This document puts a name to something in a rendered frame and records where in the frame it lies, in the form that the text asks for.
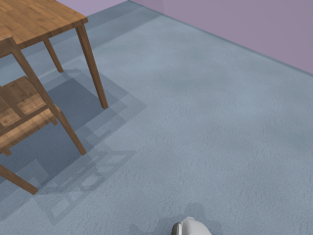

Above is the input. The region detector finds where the robot right shin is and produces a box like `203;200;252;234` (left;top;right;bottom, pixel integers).
182;217;195;222

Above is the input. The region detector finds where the chair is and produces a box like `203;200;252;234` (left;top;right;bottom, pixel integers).
0;34;87;195

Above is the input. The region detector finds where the table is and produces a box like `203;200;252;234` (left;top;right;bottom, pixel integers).
0;0;109;109

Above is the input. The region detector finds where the right robot thigh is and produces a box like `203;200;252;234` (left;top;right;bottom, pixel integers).
176;219;212;235

